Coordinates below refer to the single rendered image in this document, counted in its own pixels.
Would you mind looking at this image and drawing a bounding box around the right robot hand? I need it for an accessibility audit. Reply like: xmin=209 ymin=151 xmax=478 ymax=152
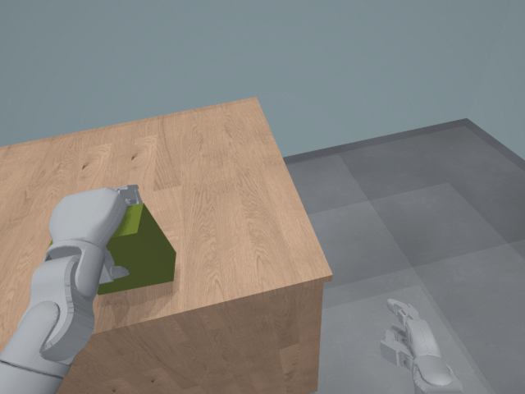
xmin=380 ymin=299 xmax=442 ymax=371

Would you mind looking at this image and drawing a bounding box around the robot left forearm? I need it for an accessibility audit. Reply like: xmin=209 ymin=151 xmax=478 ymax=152
xmin=0 ymin=240 xmax=105 ymax=394

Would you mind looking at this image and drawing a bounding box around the sponge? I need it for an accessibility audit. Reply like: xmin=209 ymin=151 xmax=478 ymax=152
xmin=49 ymin=203 xmax=176 ymax=295

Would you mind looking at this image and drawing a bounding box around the robot right forearm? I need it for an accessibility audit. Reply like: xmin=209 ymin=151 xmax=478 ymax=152
xmin=412 ymin=355 xmax=463 ymax=394

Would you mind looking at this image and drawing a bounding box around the table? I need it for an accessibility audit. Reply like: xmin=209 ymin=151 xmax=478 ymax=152
xmin=0 ymin=97 xmax=333 ymax=394

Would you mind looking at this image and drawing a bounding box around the left robot hand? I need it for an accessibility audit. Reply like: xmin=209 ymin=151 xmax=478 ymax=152
xmin=49 ymin=185 xmax=143 ymax=284

